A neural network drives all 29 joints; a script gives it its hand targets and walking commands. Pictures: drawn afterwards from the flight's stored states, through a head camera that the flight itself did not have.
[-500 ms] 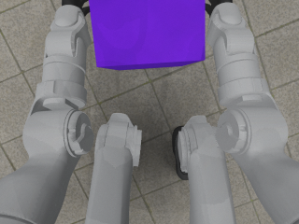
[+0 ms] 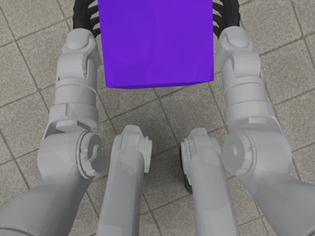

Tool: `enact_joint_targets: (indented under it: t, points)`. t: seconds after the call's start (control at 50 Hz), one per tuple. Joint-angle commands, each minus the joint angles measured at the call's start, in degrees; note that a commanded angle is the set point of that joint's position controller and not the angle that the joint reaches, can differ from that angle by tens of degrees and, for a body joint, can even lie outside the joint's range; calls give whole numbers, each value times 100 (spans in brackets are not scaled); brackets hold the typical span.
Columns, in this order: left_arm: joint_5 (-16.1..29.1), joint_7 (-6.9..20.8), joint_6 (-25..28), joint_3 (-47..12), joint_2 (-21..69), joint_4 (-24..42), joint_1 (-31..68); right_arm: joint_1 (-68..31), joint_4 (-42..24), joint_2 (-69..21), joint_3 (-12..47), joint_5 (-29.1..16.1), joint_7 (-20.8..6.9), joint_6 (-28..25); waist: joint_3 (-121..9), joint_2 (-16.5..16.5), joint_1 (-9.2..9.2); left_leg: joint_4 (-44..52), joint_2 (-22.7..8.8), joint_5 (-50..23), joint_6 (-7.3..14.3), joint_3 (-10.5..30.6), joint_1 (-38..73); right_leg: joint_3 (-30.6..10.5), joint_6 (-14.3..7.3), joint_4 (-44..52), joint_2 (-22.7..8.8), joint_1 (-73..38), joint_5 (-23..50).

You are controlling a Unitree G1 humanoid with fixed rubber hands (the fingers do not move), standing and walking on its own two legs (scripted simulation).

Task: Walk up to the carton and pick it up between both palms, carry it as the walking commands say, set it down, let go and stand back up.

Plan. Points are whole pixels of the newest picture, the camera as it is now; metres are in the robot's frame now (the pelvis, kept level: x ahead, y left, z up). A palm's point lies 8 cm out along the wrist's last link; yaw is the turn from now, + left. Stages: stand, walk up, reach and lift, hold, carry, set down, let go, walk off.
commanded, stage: reach and lift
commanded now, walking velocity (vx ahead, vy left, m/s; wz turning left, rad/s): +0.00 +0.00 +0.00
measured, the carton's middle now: (156, 42) +0.52 +0.04 -0.18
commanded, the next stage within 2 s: none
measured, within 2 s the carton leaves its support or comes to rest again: neither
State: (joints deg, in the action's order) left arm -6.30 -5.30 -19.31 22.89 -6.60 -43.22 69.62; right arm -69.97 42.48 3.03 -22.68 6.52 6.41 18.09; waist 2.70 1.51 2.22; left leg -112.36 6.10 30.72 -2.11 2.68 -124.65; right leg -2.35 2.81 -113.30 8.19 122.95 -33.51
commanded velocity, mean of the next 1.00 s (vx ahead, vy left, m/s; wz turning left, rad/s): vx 0.00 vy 0.00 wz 0.00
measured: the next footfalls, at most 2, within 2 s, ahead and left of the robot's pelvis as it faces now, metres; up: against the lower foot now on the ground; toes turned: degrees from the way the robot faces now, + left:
none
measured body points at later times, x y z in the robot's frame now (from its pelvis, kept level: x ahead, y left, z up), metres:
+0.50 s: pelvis +0.00 +0.00 +0.05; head +0.29 +0.02 +0.39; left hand +0.51 +0.19 -0.04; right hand +0.53 -0.11 -0.04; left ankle +0.11 +0.12 -0.40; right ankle +0.10 -0.12 -0.40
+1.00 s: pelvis +0.01 +0.00 +0.11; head +0.26 +0.01 +0.48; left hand +0.49 +0.18 +0.03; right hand +0.51 -0.11 +0.04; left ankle +0.11 +0.12 -0.40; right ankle +0.10 -0.12 -0.40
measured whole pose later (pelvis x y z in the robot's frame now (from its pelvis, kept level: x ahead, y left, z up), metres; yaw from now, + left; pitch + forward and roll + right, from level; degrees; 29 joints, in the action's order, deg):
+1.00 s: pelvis +0.01 +0.00 +0.11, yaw +1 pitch +39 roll +0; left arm -10.3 -3.8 -20.2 25.8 -1.0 -40.9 56.8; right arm -57.1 40.3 -2.5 -25.1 11.2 4.9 19.0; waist -6.4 1.2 1.8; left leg -92.6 7.1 27.6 -2.6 5.0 -103.7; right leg -4.3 2.0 -93.7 8.5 102.4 -30.1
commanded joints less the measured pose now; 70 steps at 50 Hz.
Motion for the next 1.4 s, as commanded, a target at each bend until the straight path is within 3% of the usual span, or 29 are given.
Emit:
enact_joint_targets:
  t: [0.0, 0.24, 1.38]
  points:
    - [747, 1519, 162, -2795, 5980, 407, 3890, -3918, -197, -5877, 2746, -639, -1280, -87, -7078, -58, 188, 994, 262, -2234, 42, -619, 4186, 559, -154, 1046, 278, -3277, 1904]
    - [600, 1588, 45, -2572, 6118, 279, 3850, -3816, -86, -6005, 2521, -435, -1292, 19, -7043, -84, 140, 1488, 282, -1755, 7, -644, 4333, 537, -170, 1558, 266, -3616, 1559]
    - [379, 1498, 187, -2904, 7002, 317, 1747, -1742, -120, -6712, 2833, -216, -1368, -171, -6272, -130, 41, 3795, 316, -1956, -16, -307, 6662, 169, -132, 3964, 198, -5892, 1881]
